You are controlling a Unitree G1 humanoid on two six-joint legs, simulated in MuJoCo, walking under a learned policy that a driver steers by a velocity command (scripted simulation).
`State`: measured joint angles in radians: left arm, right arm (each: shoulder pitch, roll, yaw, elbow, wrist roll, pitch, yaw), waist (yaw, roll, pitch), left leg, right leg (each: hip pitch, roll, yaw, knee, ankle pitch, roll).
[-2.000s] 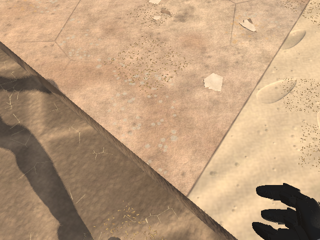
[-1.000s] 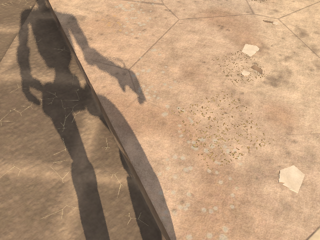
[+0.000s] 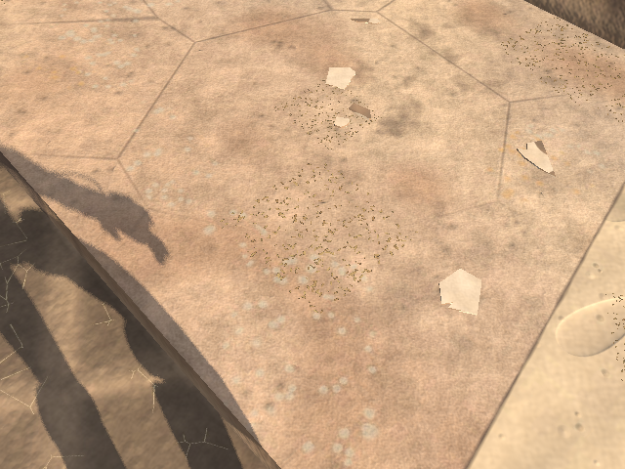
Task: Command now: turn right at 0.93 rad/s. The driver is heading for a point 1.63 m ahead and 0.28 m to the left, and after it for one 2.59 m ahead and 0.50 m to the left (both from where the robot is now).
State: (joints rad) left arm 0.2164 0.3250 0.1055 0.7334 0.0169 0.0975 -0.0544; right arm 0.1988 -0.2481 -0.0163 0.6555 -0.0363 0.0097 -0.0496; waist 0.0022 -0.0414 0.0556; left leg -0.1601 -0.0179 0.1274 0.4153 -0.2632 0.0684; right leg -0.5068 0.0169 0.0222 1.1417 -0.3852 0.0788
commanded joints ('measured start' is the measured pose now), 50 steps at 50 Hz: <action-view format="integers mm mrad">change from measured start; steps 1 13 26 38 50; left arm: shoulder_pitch -93 41 -49 -266 -215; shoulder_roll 53 13 13 19 42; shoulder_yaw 0 -53 -49 -41 -45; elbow -111 -103 -76 -221 -150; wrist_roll -4 10 21 66 29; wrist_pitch -5 -83 -76 -78 -111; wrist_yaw -7 61 117 41 23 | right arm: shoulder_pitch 72 82 73 295 241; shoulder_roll -160 -51 -77 -306 -209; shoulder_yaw -51 -9 -70 -141 -90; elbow -35 10 11 -34 -6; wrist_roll -3 22 16 22 23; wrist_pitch -12 33 69 41 -44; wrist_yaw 0 51 87 75 62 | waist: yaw -55 68 16 -177 -66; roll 178 -78 -85 281 134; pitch -60 -220 -38 -11 20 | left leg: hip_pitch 203 -185 -374 144 67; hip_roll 295 134 71 398 143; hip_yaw -148 -101 -79 -926 -567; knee -61 426 601 -326 -252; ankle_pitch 537 -338 -165 -783 -240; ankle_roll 140 -104 -135 268 216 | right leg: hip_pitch -118 470 446 -416 -361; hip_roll -24 -435 -342 -48 -78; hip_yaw -40 233 -90 -43 -1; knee -86 -790 -801 62 -133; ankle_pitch -44 884 500 -305 202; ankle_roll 3 -346 -291 -26 15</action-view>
